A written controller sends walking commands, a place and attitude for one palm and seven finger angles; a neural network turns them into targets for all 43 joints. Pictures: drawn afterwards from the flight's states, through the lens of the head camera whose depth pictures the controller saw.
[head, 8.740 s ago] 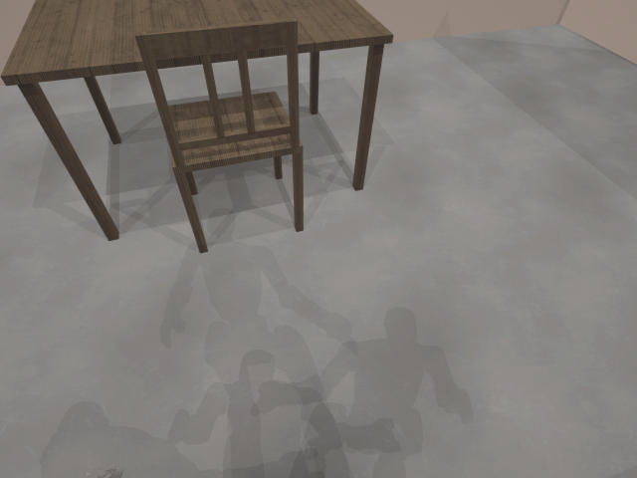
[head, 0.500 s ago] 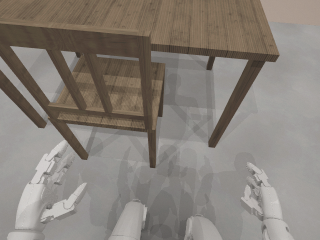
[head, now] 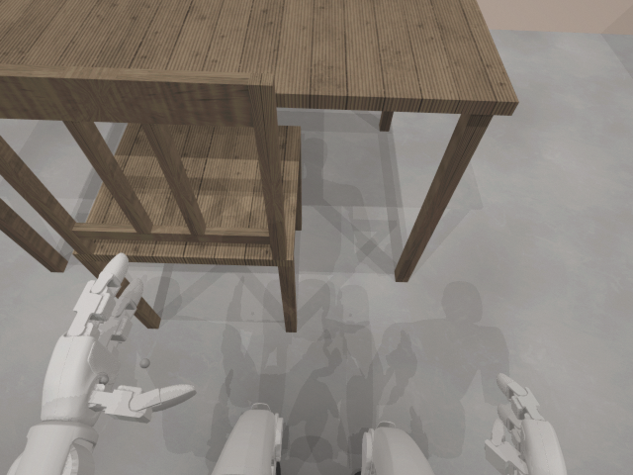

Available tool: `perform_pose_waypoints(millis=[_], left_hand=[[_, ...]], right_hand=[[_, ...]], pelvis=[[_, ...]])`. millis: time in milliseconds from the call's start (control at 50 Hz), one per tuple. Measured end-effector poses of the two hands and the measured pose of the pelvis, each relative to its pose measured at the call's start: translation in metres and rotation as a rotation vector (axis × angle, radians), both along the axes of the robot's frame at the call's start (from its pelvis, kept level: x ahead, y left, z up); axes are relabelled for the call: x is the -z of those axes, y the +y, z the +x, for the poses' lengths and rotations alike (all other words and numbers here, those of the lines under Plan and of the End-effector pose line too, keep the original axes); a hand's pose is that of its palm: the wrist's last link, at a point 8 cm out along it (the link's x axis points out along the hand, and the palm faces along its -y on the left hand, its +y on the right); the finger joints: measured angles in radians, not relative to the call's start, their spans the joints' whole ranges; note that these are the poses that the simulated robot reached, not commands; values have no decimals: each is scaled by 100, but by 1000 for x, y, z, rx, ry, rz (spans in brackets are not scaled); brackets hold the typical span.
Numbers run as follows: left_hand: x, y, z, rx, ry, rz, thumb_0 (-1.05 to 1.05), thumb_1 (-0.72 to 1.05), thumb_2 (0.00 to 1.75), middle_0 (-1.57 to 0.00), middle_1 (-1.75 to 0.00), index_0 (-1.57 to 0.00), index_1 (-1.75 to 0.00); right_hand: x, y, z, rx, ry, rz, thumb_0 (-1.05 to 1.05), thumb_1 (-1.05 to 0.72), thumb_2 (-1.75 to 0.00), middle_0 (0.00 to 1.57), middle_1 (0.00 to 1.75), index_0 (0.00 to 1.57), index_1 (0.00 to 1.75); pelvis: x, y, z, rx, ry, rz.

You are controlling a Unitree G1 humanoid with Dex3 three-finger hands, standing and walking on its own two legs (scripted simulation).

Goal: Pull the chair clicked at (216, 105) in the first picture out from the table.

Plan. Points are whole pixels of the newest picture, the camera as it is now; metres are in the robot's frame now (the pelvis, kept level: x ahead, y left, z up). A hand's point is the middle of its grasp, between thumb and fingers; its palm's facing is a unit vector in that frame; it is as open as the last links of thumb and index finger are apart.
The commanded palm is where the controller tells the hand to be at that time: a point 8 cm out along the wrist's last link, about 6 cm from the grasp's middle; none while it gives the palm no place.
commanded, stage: raise the hand toward the chair's back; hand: left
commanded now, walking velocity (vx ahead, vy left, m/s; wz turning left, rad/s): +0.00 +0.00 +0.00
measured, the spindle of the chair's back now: (116, 182) +0.51 +0.35 -0.01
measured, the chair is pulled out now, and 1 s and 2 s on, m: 0.00 0.00 0.00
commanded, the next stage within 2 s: aim the fingers beside a spindle in 1.06 s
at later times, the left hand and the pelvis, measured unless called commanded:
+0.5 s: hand (129, 335) +0.25 +0.22 +0.07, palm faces +0.06 -1.00 -0.06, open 16.9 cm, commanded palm +0.23 +0.27 +0.07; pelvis +0.01 +0.01 +0.01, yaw +1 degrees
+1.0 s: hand (150, 330) +0.26 +0.20 +0.07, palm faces +0.06 -1.00 -0.06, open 16.9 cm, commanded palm +0.23 +0.25 +0.08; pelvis +0.01 -0.01 +0.01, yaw +0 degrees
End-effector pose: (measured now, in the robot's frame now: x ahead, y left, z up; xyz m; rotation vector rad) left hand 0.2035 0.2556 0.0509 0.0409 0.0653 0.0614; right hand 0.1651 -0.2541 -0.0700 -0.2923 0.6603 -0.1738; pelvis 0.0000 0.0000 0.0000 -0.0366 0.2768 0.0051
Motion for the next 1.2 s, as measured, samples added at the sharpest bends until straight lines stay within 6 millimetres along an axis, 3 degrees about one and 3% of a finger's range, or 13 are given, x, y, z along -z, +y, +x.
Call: perform_pose_waypoints(millis=[200, 360, 640, 800, 1200], left_hand=[[-12, 8, 3, -4, -29, 12, 0, -34, 37, -8, -10, -7, -10], [-17, 14, 11, -4, -20, 14, -1, -46, 32, -7, -8, -6, -9], [-23, 12, 33, 8, -21, 16, -1, -50, 31, -6, -8, -6, -8], [-21, 3, 34, 11, -14, 11, -1, -50, 30, -6, -8, -6, -8], [-20, -5, 24, 4, -22, 12, -1, -50, 30, -6, -8, -6, -8]], right_hand=[[-19, 37, 41, -103, -77, 30, 1, -90, -90, 20, 30, 21, 30], [-18, 55, 48, -145, -64, 64, 1, -90, -90, 20, 30, 21, 30], [-12, 25, 24, -82, 18, 36, 1, -90, -90, 20, 30, 21, 30], [-15, 9, 17, -54, 20, 24, 1, -90, -90, 20, 30, 21, 30], [-11, 14, 26, -85, -25, 58, 1, -90, -90, 20, 30, 21, 30]], pelvis=[[-7, 9, 5, -15, -7, -17], [-11, 10, 10, -20, -8, -20], [-15, 3, 15, -12, -10, -10], [-16, -2, 15, -5, -12, -1], [-12, -10, 8, -8, -20, 6]])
